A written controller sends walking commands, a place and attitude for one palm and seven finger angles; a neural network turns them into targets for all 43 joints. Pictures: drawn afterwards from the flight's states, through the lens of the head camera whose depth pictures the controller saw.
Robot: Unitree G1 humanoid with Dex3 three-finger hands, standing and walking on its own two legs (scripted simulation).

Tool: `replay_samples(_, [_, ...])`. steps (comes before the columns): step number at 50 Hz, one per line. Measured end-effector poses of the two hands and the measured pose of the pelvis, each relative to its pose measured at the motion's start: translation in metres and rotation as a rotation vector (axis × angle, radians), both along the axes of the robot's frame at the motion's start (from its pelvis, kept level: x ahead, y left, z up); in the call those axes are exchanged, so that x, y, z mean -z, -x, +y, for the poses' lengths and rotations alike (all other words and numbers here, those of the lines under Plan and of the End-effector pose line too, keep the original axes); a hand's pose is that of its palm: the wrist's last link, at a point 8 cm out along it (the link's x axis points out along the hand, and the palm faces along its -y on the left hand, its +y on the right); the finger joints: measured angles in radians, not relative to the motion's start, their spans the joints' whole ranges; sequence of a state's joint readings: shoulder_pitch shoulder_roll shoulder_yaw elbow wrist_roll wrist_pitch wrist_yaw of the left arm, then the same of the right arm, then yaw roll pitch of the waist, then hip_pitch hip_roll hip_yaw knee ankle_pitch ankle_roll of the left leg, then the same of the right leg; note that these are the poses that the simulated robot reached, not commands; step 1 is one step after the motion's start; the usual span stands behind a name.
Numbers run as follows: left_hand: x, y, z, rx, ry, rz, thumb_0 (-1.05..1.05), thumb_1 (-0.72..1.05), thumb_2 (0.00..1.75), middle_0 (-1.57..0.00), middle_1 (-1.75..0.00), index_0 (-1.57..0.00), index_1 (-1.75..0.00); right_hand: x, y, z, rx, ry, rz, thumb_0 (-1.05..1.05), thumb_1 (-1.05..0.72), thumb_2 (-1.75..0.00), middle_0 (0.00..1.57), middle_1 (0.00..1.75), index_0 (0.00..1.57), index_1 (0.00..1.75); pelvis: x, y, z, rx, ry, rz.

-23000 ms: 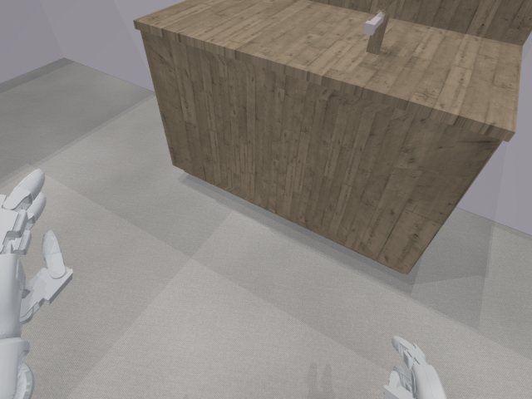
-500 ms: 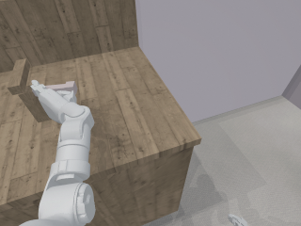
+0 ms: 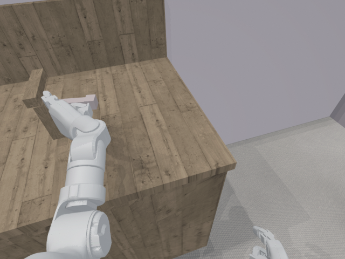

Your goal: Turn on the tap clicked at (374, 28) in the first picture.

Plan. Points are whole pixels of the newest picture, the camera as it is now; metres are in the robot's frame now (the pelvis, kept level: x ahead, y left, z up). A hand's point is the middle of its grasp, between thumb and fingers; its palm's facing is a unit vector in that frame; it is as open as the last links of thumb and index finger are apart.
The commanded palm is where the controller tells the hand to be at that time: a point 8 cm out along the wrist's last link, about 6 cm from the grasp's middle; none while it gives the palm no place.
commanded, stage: lift the hand up off the lever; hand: left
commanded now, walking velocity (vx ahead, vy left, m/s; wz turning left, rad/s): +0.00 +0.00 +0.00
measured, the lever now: (91, 102) +0.45 +0.25 +0.15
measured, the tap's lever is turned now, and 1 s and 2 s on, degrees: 77 78 78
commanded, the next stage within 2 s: draw the hand back beside the body in 1.52 s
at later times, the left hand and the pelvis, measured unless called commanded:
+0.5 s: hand (84, 101) +0.40 +0.23 +0.19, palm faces +0.82 -0.57 -0.04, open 7.8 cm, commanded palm +0.34 +0.25 +0.20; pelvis -0.01 +0.00 +0.00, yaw +0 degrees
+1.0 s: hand (88, 91) +0.40 +0.22 +0.22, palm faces +0.79 -0.61 +0.00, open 7.8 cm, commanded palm +0.34 +0.24 +0.22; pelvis +0.01 -0.01 +0.01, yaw +0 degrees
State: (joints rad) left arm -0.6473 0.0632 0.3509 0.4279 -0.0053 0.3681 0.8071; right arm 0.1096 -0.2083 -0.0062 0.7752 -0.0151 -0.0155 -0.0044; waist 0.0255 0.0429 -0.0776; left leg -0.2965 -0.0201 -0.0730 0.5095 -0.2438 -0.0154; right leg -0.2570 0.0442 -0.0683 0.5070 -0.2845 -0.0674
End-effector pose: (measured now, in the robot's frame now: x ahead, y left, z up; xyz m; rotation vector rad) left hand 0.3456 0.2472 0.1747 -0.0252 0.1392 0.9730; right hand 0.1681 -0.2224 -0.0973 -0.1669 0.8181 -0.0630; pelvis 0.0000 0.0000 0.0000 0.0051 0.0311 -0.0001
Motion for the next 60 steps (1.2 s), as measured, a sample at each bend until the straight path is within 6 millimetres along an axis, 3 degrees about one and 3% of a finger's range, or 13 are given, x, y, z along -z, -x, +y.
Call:
replay_samples(7, [-0.003, 0.006, 0.001, 0.007, 0.005, -0.020, 0.02, 0.91, 0.90, -0.16, -0.15, -0.17, -0.16, 0.001, 0.006, -0.002, 0.014, -0.003, 0.012, 0.01, -0.91, -0.90, 0.21, 0.30, 0.20, 0.30, -0.001, 0.000, 0.000, 0.006, -0.001, -0.012])
replay_samples(17, [-0.024, 0.010, 0.000, 0.024, -0.021, -0.046, 0.02, 0.91, 0.90, -0.15, -0.15, -0.17, -0.16, -0.001, 0.010, -0.007, 0.020, 0.000, 0.008, 0.01, -0.91, -0.90, 0.20, 0.30, 0.20, 0.30, -0.003, 0.005, -0.002, 0.001, -0.002, -0.031])
replay_samples(34, [-0.024, 0.002, -0.003, -0.006, -0.009, -0.009, 0.02, 0.91, 0.90, -0.12, -0.14, -0.15, -0.15, -0.001, 0.002, -0.007, 0.011, -0.001, -0.003, 0.01, -0.91, -0.90, 0.20, 0.30, 0.20, 0.30, -0.004, 0.002, -0.005, 0.002, -0.003, -0.021])
replay_samples(49, [-0.045, 0.000, -0.013, 0.057, -0.021, -0.062, 0.02, 0.91, 0.90, -0.13, -0.14, -0.15, -0.15, -0.006, -0.019, -0.006, -0.002, -0.023, -0.029, 0.01, -0.91, -0.90, 0.20, 0.30, 0.20, 0.30, -0.005, -0.006, -0.008, 0.002, -0.009, -0.037])
replay_samples(60, [-0.048, 0.013, -0.007, 0.047, -0.019, -0.069, 0.02, 0.91, 0.90, -0.15, -0.15, -0.15, -0.15, -0.018, -0.039, -0.003, -0.023, -0.029, -0.084, 0.01, -0.91, -0.90, 0.20, 0.30, 0.20, 0.30, -0.005, -0.007, -0.009, 0.002, -0.008, -0.050])
